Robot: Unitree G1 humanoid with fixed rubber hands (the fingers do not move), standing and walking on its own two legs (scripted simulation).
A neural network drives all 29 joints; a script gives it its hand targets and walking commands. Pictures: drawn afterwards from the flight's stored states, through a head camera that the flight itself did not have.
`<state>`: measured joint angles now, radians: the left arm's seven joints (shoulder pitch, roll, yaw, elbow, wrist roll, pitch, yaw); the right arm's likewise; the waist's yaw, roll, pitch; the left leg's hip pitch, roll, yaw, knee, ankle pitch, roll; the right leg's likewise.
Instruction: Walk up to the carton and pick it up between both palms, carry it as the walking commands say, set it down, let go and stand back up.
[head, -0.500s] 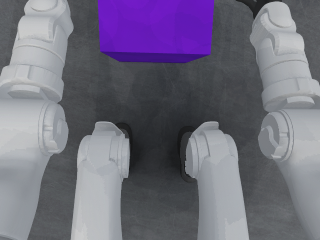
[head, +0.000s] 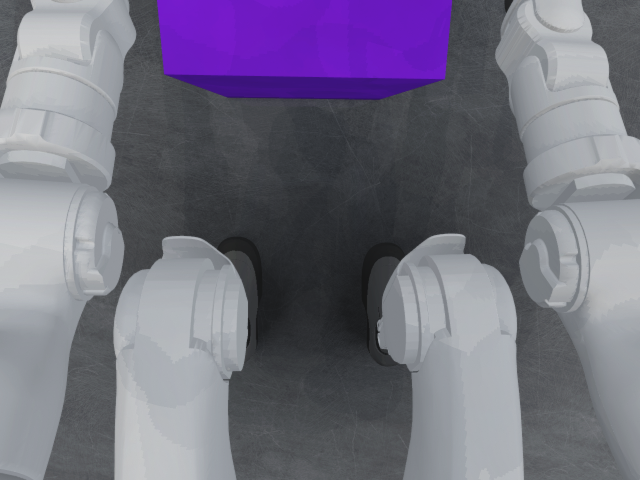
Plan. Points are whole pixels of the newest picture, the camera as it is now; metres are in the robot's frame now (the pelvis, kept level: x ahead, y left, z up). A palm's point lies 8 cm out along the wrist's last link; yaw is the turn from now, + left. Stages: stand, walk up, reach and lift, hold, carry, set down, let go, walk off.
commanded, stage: reach and lift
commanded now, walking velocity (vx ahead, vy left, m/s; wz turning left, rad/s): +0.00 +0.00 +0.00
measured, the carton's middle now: (305, 1) +0.54 +0.02 -0.23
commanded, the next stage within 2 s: none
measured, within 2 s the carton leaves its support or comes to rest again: leaves its support in 1.30 s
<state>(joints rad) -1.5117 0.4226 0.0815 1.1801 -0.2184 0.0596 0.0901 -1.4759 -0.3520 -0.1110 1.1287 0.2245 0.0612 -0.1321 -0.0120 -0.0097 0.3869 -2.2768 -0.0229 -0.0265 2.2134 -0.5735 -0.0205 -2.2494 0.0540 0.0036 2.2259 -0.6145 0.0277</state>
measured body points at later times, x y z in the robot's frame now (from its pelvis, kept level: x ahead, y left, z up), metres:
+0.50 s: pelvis -0.01 +0.00 +0.01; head +0.37 +0.01 +0.24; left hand +0.57 +0.18 -0.17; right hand +0.56 -0.15 -0.18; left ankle +0.11 +0.12 -0.33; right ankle +0.10 -0.12 -0.33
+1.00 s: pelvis +0.00 +0.01 +0.00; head +0.37 +0.01 +0.24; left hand +0.57 +0.17 -0.17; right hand +0.56 -0.14 -0.18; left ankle +0.11 +0.12 -0.33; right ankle +0.10 -0.12 -0.33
